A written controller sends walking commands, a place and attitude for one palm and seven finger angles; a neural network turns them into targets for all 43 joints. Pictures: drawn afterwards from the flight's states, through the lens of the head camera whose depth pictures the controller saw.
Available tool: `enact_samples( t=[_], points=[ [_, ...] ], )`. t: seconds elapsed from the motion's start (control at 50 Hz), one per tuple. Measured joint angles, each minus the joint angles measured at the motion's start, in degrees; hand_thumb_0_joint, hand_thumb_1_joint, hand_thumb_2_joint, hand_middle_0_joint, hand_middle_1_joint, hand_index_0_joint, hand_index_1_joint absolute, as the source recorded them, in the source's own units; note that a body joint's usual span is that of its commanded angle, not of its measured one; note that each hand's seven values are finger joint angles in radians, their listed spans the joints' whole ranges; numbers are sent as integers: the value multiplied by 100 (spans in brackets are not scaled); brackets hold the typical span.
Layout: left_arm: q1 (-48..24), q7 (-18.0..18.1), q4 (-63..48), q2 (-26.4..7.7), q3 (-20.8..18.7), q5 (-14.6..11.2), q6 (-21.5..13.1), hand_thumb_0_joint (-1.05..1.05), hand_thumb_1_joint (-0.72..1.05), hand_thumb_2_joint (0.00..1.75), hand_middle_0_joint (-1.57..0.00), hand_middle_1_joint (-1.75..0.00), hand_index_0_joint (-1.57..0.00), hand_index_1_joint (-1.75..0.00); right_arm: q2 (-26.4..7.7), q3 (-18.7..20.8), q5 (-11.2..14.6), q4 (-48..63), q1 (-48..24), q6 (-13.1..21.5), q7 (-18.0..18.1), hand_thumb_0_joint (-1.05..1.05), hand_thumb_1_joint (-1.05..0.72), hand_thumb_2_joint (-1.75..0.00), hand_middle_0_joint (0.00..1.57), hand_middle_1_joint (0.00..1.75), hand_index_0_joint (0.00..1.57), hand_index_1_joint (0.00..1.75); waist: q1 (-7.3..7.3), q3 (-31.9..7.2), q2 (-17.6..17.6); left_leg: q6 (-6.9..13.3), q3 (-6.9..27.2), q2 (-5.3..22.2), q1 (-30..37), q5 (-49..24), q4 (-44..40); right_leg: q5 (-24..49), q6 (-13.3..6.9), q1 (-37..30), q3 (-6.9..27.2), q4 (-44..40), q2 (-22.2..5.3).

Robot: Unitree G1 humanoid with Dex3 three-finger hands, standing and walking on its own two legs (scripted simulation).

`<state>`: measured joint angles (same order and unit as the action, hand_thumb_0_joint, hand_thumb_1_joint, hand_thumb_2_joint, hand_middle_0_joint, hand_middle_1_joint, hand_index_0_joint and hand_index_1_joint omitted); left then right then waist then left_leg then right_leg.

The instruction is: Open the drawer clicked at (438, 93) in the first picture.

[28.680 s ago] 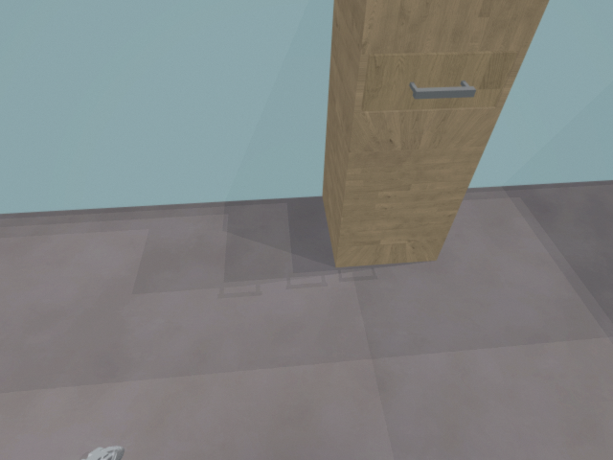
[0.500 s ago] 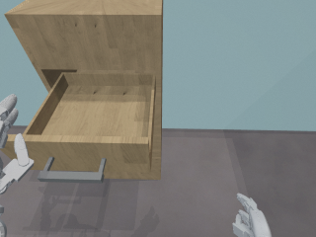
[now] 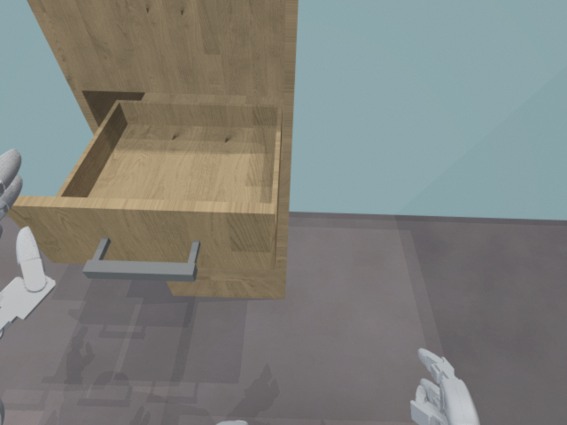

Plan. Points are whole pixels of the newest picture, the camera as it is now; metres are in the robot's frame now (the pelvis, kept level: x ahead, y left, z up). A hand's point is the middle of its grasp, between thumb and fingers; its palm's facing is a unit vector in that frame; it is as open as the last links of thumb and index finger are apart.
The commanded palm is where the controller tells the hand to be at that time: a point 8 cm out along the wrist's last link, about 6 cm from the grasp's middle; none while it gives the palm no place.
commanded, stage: step back with the hand held close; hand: left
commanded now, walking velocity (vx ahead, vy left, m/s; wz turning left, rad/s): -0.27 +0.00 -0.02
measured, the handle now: (145, 258) +0.34 +0.24 +0.03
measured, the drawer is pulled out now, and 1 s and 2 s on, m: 0.30 0.30 0.30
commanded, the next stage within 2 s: stop stepping back and stand still in 0.36 s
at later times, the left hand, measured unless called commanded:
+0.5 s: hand out of the picture +0.06 +0.19 +0.21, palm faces +0.35 -0.79 -0.51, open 7.4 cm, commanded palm -0.01 +0.24 +0.22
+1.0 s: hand out of the picture -0.08 +0.21 +0.21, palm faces +0.54 -0.72 -0.44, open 7.4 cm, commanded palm -0.13 +0.23 +0.22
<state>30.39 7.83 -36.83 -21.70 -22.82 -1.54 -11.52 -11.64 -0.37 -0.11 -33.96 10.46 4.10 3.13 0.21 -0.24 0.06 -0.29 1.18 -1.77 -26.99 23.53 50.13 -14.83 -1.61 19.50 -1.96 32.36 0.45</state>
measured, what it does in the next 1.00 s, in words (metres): walks backwards: right foot, then left foot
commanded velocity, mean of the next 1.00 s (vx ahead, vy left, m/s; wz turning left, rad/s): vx -0.02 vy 0.03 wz -0.01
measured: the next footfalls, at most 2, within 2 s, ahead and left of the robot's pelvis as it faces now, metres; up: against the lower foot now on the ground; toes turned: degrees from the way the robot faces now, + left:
right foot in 0.36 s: -0.10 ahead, -0.10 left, +0.00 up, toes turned -4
left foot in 0.74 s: -0.24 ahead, +0.09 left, +0.00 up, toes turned +3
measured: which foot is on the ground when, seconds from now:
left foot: down 0.00-0.38, up 0.40-0.72, down 0.74-1.00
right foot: down 0.00-0.10, up 0.12-0.34, down 0.36-0.76, up 0.78-1.00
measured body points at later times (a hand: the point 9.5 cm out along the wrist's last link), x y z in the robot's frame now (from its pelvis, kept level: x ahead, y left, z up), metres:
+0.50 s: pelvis -0.15 -0.03 +0.01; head -0.13 -0.04 +0.46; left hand +0.03 +0.23 +0.23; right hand +0.02 -0.26 -0.08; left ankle -0.12 +0.11 -0.67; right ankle -0.14 -0.09 -0.73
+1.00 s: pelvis -0.25 -0.05 +0.00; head -0.30 -0.06 +0.45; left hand -0.11 +0.24 +0.24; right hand -0.12 -0.27 -0.10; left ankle -0.28 +0.09 -0.73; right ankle -0.24 -0.13 -0.72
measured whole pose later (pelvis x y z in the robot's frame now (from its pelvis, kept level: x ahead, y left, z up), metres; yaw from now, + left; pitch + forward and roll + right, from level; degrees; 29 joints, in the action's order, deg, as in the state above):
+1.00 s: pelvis -0.25 -0.05 +0.00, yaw +1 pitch -1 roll +0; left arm 30.9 9.9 -30.3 -22.2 -24.9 -0.2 -11.0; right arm -10.1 -1.7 -0.5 -37.6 18.5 7.8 3.6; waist -0.1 -5.7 1.5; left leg -0.7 -0.9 2.4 -11.1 19.7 31.5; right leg -23.4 0.2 16.8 -5.3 36.5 0.1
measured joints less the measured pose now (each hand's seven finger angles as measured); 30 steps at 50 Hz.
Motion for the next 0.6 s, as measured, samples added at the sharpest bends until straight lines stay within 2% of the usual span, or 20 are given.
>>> enact_samples(
  t=[0.04, 0.1, 0.12, 0.16, 0.2, 0.26, 0.32, 0.36, 0.4, 0.44, 0.48, 0.52, 0.56, 0.6],
  points=[
    [106, 5, -108, -89, -61, 22, 5, 2, 89, 90, -21, -30, -21, -30, 0, -28, 5, 18, 41, -66, 47, 2, -90, -90, 20, 30, 21, 30, -46, -30, -147, -19, -92, 66, 207, 54, -166, 106, 18, 53, 15, -76, -66],
    [276, 56, -344, -241, -230, -36, -6, 2, 89, 90, -21, -30, -21, -30, -130, -26, -10, 184, 87, -57, 134, 2, -90, -90, 20, 30, 21, 30, -179, -18, -66, -14, -16, 259, 802, -718, -1659, 167, 91, 265, -117, 50, -31],
    [245, 69, -362, -331, -284, -51, -15, 2, 89, 90, -21, -30, -21, -31, -94, 30, -27, 157, 53, -29, 153, 2, -90, -90, 20, 30, 21, 30, -193, 41, -144, 20, -21, 190, 749, -701, -1683, 49, 147, 383, -76, 222, -80],
    [248, 87, -327, -440, -377, -85, -60, 2, 89, 90, -21, -30, -21, -30, 8, 88, -47, 90, 13, 37, 129, 2, -90, -90, 20, 30, 20, 30, -97, 141, -271, 66, -106, 129, 710, -787, -1686, -589, 187, 541, 103, 699, -40],
    [350, 85, -307, -427, -437, -100, -46, 2, 89, 90, -21, -30, -21, -30, 80, 88, -115, 73, 38, 139, 78, 2, -90, -90, 20, 30, 20, 30, -54, 143, -216, 66, -124, 195, 693, -944, -1786, -917, 211, 583, 93, 1102, 77],
    [424, 88, -381, -332, -408, -112, 27, 2, 89, 90, -21, -30, -21, -30, 147, 30, -131, 33, 69, 293, -20, 2, -90, -90, 20, 30, 20, 30, 19, 122, -78, 25, -145, 322, 676, -1178, -1954, -853, 258, 372, 15, 1216, 184],
    [378, 81, -372, -243, -334, -135, 47, 2, 89, 90, -21, -30, -21, -30, 205, -55, -128, -24, 29, 358, -89, 1, -90, -90, 20, 30, 20, 30, 75, 40, -17, -40, -214, 397, 538, -1372, -2027, -808, 297, 13, -10, 955, 184],
    [304, 72, -299, -239, -333, -148, 73, 2, 89, 90, -21, -30, -21, -30, 226, -110, -127, -37, -45, 360, -113, 1, -90, -90, 20, 30, 21, 30, 96, -6, -9, -101, -265, 434, 342, -1481, -1973, -591, 291, -302, -3, 507, 151],
    [153, 40, -169, -181, -279, -131, 79, 2, 89, 90, -21, -30, -21, -30, 188, -123, -92, -74, -192, 315, -141, 1, -90, -90, 20, 30, 21, 30, 126, 40, 114, -127, -234, 554, 75, -1375, -1769, -708, -59, -346, -35, 114, 286],
    [28, 3, -44, -162, -144, -104, 93, 2, 89, 90, -21, -30, -21, -30, 146, -93, -41, -175, -270, 215, -144, 1, -90, -90, 20, 30, 21, 30, 101, 89, 103, -142, -55, 395, -258, -407, -864, -325, -303, -200, -69, 45, 295],
    [67, -5, -21, -211, -84, -59, 112, 2, 89, 90, -21, -30, -21, -30, 124, -58, -10, -255, -260, 107, -135, 2, -90, -90, 20, 30, 21, 30, 53, 70, -71, -173, -10, 123, -506, 11, 256, -33, -331, -141, -41, -143, 182],
    [292, 18, -70, -275, -138, -20, 111, 2, 89, 90, -21, -30, -21, -30, 104, -53, 8, -193, -177, -25, -84, 2, -90, -90, 20, 30, 21, 30, -37, -22, -228, -208, -133, 28, -505, -35, 835, 188, -332, -104, -6, -360, 109],
    [528, 72, -83, -339, -191, -11, 95, 2, 89, 90, -21, -30, -22, -31, 48, -46, 31, -78, -53, -112, -7, 2, -90, -90, 20, 30, 21, 30, -126, -138, -301, -181, -242, 29, -240, -68, 797, 363, -361, -69, 6, -516, 85],
    [659, 122, -45, -371, -178, -10, 85, 2, 89, 90, -21, -30, -22, -31, -54, -3, 37, 13, 113, -131, 77, 2, -90, -90, 20, 30, 21, 30, -169, -273, -285, -100, -289, 59, 186, 37, 355, 506, -380, -41, -20, -641, 98]
  ],
)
